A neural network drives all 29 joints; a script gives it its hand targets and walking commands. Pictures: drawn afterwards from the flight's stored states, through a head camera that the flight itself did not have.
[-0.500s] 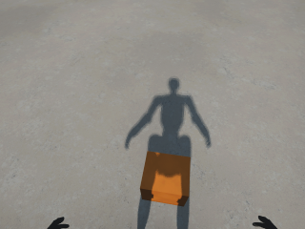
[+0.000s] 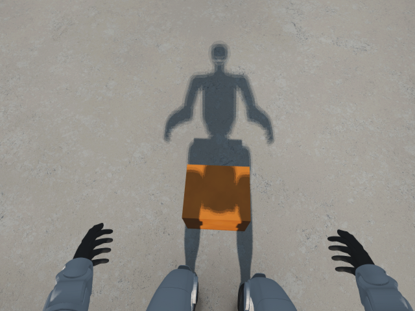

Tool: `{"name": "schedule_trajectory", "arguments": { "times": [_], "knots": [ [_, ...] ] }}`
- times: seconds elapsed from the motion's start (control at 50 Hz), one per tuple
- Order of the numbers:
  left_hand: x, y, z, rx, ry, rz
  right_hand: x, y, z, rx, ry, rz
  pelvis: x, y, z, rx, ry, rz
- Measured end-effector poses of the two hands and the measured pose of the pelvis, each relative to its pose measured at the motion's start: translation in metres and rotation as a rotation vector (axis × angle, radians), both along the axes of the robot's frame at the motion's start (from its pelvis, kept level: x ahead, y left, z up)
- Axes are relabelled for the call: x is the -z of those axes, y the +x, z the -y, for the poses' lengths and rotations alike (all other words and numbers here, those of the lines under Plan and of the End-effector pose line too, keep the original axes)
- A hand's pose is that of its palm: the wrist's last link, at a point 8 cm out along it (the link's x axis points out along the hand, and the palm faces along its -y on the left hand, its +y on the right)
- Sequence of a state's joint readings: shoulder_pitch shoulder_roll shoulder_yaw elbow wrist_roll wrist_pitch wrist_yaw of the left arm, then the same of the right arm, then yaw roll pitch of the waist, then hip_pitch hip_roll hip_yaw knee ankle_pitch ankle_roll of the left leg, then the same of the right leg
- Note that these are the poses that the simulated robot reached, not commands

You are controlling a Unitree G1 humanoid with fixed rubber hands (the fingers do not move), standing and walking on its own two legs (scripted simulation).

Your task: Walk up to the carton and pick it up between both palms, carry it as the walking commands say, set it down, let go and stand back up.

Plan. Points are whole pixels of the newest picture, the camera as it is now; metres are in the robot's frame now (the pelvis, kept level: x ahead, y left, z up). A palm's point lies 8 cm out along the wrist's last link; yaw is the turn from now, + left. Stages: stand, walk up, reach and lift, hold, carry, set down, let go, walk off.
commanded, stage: reach and lift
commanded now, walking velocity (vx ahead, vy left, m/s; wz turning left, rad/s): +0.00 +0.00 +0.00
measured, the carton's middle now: (216, 199) +0.48 +0.04 -0.63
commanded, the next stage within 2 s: none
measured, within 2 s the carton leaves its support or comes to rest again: neither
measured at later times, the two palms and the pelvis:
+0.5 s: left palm (113, 209) +0.29 +0.28 -0.14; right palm (326, 203) +0.34 -0.22 -0.14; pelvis -0.06 -0.01 -0.05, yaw +1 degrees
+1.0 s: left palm (140, 163) +0.43 +0.26 -0.19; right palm (300, 161) +0.48 -0.19 -0.19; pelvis -0.05 +0.01 -0.08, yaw +1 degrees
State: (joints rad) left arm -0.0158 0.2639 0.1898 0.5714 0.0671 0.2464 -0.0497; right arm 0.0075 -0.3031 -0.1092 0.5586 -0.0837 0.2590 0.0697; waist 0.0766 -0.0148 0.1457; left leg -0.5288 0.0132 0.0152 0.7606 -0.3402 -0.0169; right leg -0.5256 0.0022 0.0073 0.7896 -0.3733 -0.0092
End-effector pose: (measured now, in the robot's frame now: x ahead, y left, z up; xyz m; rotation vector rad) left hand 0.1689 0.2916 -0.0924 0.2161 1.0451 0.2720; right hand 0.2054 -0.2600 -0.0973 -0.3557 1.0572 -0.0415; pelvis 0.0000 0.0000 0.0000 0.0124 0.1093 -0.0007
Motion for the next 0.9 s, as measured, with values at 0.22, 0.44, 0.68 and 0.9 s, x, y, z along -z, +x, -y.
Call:
{"name": "schedule_trajectory", "arguments": {
  "times": [0.22,0.44,0.68,0.9],
  "knots": [
    [0.029,0.026,-0.001,-0.078,-0.04,0.057,0.028,0.077,-0.022,-0.029,0.053,0.127,0.029,-0.018,0.001,-0.02,-0.004,-0.14],
    [0.047,0.101,0.009,-0.026,-0.073,0.157,0.042,0.127,-0.032,0.021,0.084,0.175,0.049,-0.054,0.008,-0.029,-0.015,-0.239],
    [0.066,0.172,0.014,-0.017,-0.102,0.224,0.064,0.182,-0.055,0.048,0.143,0.234,0.063,-0.069,-0.002,-0.027,-0.029,-0.38],
    [0.089,0.237,0.023,-0.016,-0.133,0.317,0.086,0.249,-0.072,0.063,0.205,0.338,0.076,-0.059,-0.012,-0.026,-0.033,-0.54]
  ]
}}
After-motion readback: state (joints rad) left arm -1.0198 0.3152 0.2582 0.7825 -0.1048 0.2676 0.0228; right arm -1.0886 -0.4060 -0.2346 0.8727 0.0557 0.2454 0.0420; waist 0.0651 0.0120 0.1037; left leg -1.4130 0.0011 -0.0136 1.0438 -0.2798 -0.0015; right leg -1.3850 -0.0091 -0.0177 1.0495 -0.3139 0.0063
